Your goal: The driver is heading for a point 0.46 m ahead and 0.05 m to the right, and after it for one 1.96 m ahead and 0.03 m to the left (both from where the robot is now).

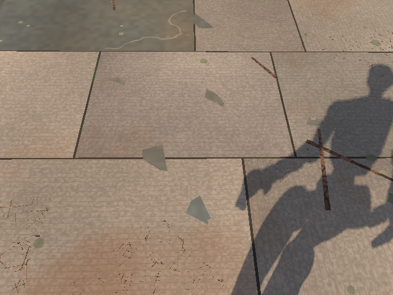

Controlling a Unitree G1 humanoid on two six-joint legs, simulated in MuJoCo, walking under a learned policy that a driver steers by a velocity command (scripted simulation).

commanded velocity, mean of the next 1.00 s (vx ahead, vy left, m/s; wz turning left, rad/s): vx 1.00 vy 0.00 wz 0.02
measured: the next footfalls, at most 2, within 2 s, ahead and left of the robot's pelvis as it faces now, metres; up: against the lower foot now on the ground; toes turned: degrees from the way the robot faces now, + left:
left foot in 0.36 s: +0.58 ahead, +0.12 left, +0.00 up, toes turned -20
right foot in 0.76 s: +0.84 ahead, -0.19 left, +0.00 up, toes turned -5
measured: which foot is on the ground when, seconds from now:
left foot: up 0.00-0.34, down 0.36-0.76, up 0.78-1.00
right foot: down 0.00-0.36, up 0.38-0.74, down 0.76-1.00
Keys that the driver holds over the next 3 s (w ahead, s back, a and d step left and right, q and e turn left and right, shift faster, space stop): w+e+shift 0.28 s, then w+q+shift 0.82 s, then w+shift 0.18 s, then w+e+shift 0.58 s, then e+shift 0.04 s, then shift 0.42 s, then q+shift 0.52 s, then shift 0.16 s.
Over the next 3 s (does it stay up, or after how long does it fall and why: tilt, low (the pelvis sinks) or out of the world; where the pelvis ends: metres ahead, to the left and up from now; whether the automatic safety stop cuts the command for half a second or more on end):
stays up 2.10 0.09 0.05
